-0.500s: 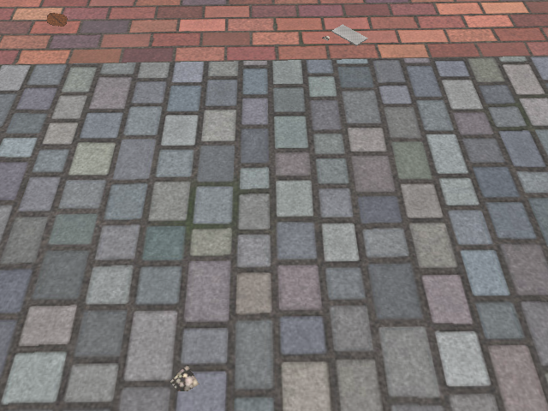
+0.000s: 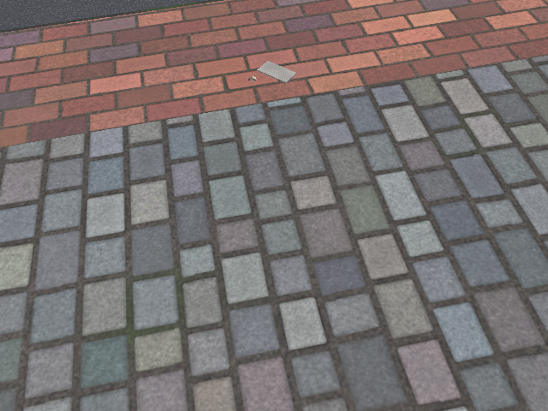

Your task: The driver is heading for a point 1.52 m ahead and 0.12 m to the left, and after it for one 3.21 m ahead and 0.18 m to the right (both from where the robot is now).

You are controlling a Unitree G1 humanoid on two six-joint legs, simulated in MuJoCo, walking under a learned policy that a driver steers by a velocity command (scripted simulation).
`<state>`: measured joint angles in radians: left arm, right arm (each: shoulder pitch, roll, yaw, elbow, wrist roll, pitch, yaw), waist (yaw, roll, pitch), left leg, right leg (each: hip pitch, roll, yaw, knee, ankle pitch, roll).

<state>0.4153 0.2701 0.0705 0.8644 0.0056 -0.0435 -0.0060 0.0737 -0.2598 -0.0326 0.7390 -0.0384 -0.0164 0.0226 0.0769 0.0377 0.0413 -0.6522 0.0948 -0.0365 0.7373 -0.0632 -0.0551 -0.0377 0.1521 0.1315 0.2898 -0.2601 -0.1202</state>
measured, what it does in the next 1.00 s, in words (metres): walks ahead: left foot, then right foot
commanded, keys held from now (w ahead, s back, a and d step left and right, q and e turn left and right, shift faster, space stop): w+e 0.18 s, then w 0.36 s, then w+q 0.46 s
